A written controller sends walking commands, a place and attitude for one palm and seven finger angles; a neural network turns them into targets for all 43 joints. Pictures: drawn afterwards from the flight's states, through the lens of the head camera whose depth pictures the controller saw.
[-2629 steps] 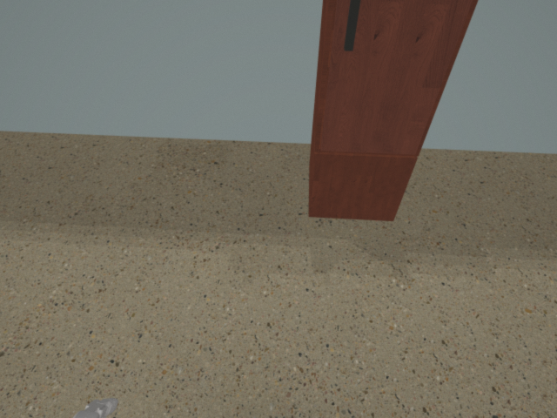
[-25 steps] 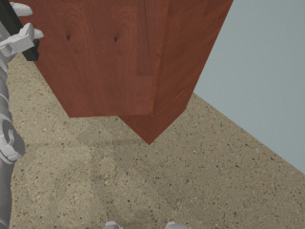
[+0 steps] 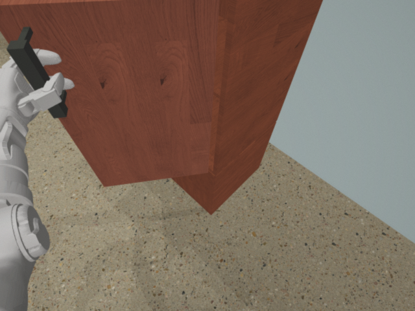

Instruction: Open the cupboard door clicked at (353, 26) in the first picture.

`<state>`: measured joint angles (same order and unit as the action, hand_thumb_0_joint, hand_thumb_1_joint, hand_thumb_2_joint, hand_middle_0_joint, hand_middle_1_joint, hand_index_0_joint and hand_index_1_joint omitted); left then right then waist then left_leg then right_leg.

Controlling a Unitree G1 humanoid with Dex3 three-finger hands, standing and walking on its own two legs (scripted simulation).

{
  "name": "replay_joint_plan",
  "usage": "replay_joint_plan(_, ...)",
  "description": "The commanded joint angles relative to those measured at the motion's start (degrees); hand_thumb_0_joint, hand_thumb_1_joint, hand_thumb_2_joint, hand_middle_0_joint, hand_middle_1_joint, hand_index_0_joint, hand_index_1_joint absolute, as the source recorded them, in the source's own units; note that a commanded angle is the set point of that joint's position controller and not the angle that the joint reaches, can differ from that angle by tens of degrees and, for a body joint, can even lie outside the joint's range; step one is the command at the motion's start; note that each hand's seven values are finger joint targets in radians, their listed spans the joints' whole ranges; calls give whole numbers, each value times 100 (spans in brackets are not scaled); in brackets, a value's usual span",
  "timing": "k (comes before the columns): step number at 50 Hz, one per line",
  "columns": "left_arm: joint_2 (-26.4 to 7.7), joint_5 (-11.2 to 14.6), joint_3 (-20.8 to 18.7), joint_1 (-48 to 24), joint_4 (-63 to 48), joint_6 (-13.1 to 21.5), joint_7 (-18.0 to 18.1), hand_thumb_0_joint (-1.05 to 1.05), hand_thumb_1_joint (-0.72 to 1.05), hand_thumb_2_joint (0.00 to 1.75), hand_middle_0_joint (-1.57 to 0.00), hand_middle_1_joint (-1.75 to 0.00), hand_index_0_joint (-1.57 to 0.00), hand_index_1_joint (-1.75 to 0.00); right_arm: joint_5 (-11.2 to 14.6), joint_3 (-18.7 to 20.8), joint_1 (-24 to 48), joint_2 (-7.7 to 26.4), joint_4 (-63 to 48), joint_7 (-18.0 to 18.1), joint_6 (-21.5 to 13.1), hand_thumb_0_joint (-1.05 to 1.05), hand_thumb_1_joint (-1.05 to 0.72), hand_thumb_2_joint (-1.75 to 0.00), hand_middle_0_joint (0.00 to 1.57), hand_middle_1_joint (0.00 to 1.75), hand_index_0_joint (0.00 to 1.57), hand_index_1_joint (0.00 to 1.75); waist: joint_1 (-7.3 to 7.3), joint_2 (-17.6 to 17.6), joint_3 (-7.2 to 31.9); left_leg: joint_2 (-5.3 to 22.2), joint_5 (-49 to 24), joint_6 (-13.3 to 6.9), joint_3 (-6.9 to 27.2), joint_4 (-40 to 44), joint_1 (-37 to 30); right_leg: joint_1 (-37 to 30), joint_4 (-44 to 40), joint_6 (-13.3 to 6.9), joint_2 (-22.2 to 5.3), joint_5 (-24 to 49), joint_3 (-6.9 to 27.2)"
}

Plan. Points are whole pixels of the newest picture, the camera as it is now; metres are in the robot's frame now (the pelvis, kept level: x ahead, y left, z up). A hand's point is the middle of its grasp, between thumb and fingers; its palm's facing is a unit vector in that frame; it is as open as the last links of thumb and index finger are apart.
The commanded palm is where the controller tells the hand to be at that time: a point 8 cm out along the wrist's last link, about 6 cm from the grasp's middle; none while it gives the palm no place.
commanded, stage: pull the door open along its arc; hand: left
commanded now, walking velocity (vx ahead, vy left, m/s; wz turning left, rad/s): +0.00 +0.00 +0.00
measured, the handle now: (44, 75) +0.53 +0.25 +0.16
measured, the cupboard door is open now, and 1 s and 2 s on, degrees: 54 62 95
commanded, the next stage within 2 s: open thumb and fingers to let go in 1.60 s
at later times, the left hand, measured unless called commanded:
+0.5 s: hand (56, 102) +0.46 +0.22 +0.16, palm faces +0.00 -1.00 +0.00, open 5.7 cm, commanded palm +0.45 +0.27 +0.16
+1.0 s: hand (57, 110) +0.44 +0.21 +0.16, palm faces +0.14 -0.98 +0.13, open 6.0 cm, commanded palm +0.37 +0.26 +0.16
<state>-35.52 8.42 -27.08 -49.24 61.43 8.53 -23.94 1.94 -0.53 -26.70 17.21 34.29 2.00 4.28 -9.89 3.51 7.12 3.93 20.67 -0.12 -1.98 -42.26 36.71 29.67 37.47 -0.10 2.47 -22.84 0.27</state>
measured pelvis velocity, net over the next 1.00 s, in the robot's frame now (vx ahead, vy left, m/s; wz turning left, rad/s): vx -0.01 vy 0.00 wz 0.00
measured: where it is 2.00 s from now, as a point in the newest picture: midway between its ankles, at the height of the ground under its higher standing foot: outside the picture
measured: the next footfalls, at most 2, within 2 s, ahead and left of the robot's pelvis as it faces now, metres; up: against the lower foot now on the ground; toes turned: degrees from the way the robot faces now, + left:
none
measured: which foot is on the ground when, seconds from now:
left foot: down 0.00-1.00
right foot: down 0.00-1.00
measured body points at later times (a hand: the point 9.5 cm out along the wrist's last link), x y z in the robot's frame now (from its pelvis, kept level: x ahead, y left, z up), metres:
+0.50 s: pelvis -0.03 -0.01 -0.01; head +0.04 +0.00 +0.44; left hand +0.45 +0.27 +0.16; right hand +0.00 -0.29 -0.12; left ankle -0.01 +0.12 -0.71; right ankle -0.06 -0.12 -0.71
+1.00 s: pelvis -0.01 +0.00 +0.00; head +0.02 +0.00 +0.45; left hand +0.43 +0.26 +0.16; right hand +0.02 -0.26 -0.11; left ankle -0.01 +0.12 -0.71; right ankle -0.06 -0.12 -0.71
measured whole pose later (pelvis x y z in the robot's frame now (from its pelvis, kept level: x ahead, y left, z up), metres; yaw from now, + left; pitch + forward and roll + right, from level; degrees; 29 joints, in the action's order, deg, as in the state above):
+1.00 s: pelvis -0.01 +0.00 +0.00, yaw +0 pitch +11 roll -2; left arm -21.4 12.5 -25.4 -38.8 45.6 5.6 -8.9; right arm 2.3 0.2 -24.5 15.5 35.7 1.5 0.4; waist -6.3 3.5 7.3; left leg 3.3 19.2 -0.4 -2.5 -40.2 32.0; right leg 25.4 36.3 0.2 1.8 -21.8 0.8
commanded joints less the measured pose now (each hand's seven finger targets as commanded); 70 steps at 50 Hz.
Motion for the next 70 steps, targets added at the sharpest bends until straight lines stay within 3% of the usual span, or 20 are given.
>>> replay_joint_plan(1,-1590,469,-331,-678,-1859,180,-58,0,90,90,-40,-135,-40,-135,67,366,-172,886,-746,10,-130,0,-90,-90,20,30,20,30,659,-20,2257,-349,-3472,-276,114,119,-2066,-1214,-181,14,102,4124,-253)
replay_joint_plan(5,-1379,420,-93,-1660,-1732,-22,133,0,90,90,-40,-135,-40,-135,100,371,-56,884,-622,66,-149,0,-90,-90,20,30,20,30,334,-313,1468,-371,-2449,-287,128,229,-1807,-718,-320,60,99,3461,-236)
replay_joint_plan(8,-1297,217,119,-2590,-1482,44,366,0,90,90,-40,-135,-40,-135,66,339,-90,852,-413,114,-194,0,-90,-90,20,30,20,30,138,87,1272,-373,-2291,-262,216,169,-1962,-253,-328,23,67,2912,-218)
replay_joint_plan(9,-1353,384,-643,-3138,-1455,-23,1188,0,90,90,-40,-135,-40,-135,17,278,-14,667,-368,120,-275,0,-90,-90,20,30,20,30,426,-71,1203,-373,-2167,-228,283,181,-1680,-220,-367,35,76,2589,-277)
replay_joint_plan(11,-745,186,-166,-3447,-1233,-66,1918,0,90,90,-40,-135,-40,-135,-48,286,-72,656,-226,70,-363,0,-90,-90,20,30,20,30,161,-99,1180,-359,-1963,-196,321,166,-1720,-9,-350,63,75,2265,-302)
replay_joint_plan(12,-795,-277,628,-3160,-978,138,1373,0,90,90,-40,-135,-40,-135,-63,355,-241,852,-124,62,-383,0,-90,-90,20,30,20,30,-188,7,1450,-328,-2012,-196,352,108,-2045,161,-242,57,37,2315,-222)
replay_joint_plan(14,-1351,-485,449,-3623,-1108,535,1042,0,90,90,-40,-135,-40,-135,-104,357,-272,900,-36,107,-384,0,-90,-90,20,30,20,30,-92,311,2012,-336,-2250,-213,397,-93,-2174,175,-136,13,-25,2514,-106)
replay_joint_plan(16,-1199,-439,693,-4007,-1040,810,766,0,90,90,-40,-135,-40,-135,-78,351,-261,879,7,148,-392,0,-90,-90,20,30,20,30,-196,351,2344,-332,-2231,-212,457,-144,-2408,193,-121,-6,-8,2431,-98)
replay_joint_plan(21,-1577,83,368,-4056,-211,739,215,0,90,90,-40,-135,-40,-135,20,226,-194,948,-17,299,-498,0,-90,-90,20,30,20,30,-185,82,2049,-360,-1660,-272,389,-45,-1855,-123,-285,30,16,2276,-38)
replay_joint_plan(32,-1976,170,-29,-3542,-470,825,110,0,90,90,-40,-135,-40,-135,-14,273,-547,983,49,259,-570,0,-90,-90,20,30,20,30,57,392,2261,-322,-1865,-237,399,92,-1905,-283,-308,23,91,2294,-125)
replay_joint_plan(41,-1530,312,-27,-2029,-1398,627,136,0,90,90,-40,-135,-40,-135,20,353,-319,952,-241,160,-480,0,-90,-90,20,30,20,30,424,428,2234,-314,-2260,-219,320,254,-2245,-473,-330,-56,145,2454,-267)
replay_joint_plan(44,-1180,430,53,-1211,-1746,426,168,0,90,90,-40,-135,-40,-135,66,352,-100,885,-424,112,-473,0,-90,-90,20,30,20,30,563,170,2032,-308,-2434,-213,266,334,-2249,-635,-353,-48,145,2700,-294)
replay_joint_plan(45,-1181,716,-855,-1337,-2247,292,1074,0,90,90,-40,-135,-40,-135,21,321,77,660,-504,73,-551,0,-90,-90,20,30,20,30,1094,4,1971,-355,-2452,-191,238,368,-1903,-829,-412,-11,171,2578,-367)
replay_joint_plan(47,-371,637,-385,-470,-2658,10,1832,0,90,90,-40,-135,-40,-135,28,328,265,602,-595,-32,-628,0,-90,-90,20,30,20,30,982,60,1620,-328,-2525,-133,207,509,-1959,-871,-404,-21,172,2618,-431)
replay_joint_plan(51,280,215,-233,560,-4085,-460,2963,0,90,90,-40,-135,-40,-135,-23,355,548,473,-704,-170,-669,0,-90,-90,20,30,20,30,1168,-135,1785,-345,-3100,-126,92,501,-2083,-1332,-334,-15,118,3147,-424)
replay_joint_plan(55,1281,-252,399,1138,-5337,-1004,3944,0,90,90,-40,-135,-40,-135,-62,354,998,298,-761,-253,-608,0,-90,-90,20,30,20,30,1147,-80,1797,-287,-3431,-70,44,553,-2377,-1473,-331,-18,65,3395,-439)
replay_joint_plan(56,1467,-271,455,1346,-5332,-1130,4154,0,90,90,-40,-135,-40,-135,-79,348,1079,293,-733,-233,-584,0,-90,-90,20,30,20,30,1096,-461,1628,-288,-3236,-83,59,579,-2311,-1528,-397,-16,80,3393,-456)
replay_joint_plan(61,1818,-415,954,1358,-6031,-1436,4352,0,90,90,-40,-135,-40,-135,-111,284,1556,254,-753,-18,-383,0,-90,-90,20,30,20,30,991,-863,1310,-320,-2526,-95,15,802,-2403,-1768,-637,-2,-26,3294,-323)
replay_joint_plan(64,2235,-444,1402,1607,-6454,-1505,4290,0,90,90,-40,-135,-40,-135,-131,202,1867,116,-801,46,-333,0,-90,-90,20,30,20,30,1053,-444,1194,-358,-2535,-79,-18,867,-2637,-1797,-689,-35,-91,3331,-295)
replay_joint_plan(70,2741,-316,1919,2274,-7253,-1587,4214,0,90,90,-40,-135,-40,-135,-158,106,2279,-11,-887,97,-287,0,-90,-90,20,30,20,30,1140,-426,995,-418,-2486,-57,-13,967,-2838,-2067,-826,10,-209,3701,-247)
